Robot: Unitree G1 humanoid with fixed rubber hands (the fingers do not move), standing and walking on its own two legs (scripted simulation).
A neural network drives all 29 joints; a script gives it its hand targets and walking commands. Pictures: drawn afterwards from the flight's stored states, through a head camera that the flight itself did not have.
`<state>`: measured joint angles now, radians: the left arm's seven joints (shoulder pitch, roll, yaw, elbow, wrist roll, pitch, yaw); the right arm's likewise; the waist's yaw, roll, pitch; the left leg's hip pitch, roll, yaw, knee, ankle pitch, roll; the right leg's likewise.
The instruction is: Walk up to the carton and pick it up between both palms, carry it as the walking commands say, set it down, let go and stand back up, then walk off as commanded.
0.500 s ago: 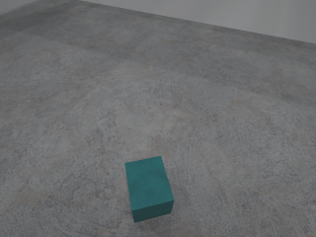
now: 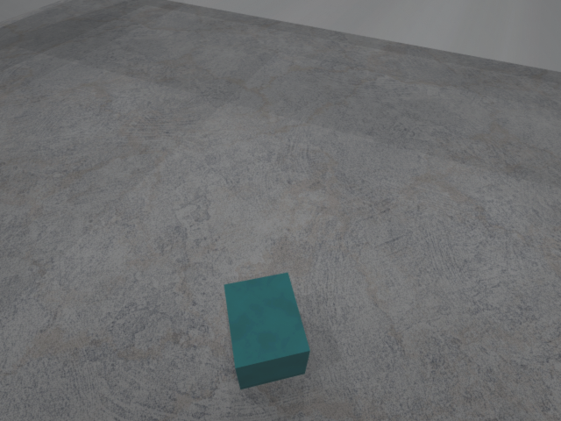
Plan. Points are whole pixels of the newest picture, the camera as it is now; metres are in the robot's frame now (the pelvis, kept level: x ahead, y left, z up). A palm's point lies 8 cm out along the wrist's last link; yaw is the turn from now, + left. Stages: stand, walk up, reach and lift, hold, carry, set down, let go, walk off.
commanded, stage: stand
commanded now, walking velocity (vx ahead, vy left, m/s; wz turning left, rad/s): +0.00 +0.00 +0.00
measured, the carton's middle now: (264, 329) +0.52 +0.06 -0.67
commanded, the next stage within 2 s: walk off in 0.20 s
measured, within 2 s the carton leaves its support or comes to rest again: neither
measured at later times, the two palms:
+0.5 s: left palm out of the picture +0.06 +0.29 -0.12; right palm out of the picture +0.09 -0.29 -0.11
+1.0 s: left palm out of the picture +0.03 +0.33 -0.12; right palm out of the picture +0.16 -0.21 -0.13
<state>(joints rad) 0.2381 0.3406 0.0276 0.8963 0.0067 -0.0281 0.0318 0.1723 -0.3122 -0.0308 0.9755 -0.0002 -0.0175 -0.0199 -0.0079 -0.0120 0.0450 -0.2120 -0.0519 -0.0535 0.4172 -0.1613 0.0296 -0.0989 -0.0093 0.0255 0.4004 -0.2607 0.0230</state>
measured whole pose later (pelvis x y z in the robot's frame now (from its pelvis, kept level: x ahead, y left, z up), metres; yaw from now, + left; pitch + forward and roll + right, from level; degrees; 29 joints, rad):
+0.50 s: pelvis +0.00 -0.01 +0.00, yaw +2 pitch -1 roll +0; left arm 0.22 0.35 0.03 0.94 0.00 0.00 0.03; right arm 0.15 -0.33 -0.02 1.00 -0.01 0.01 -0.01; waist -0.01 -0.01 0.05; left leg -0.24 -0.06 -0.08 0.42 -0.16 0.02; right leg -0.13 -0.02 0.00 0.43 -0.28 0.02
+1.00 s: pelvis +0.01 +0.04 -0.01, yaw +22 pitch +2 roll +0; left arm 0.10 0.29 0.03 0.84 0.01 0.06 0.02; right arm 0.22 -0.30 -0.04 0.89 -0.03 0.01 -0.02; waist -0.03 0.00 0.10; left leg -0.32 -0.05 -0.04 0.54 -0.25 0.04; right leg -0.45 -0.08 -0.04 1.01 -0.56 0.09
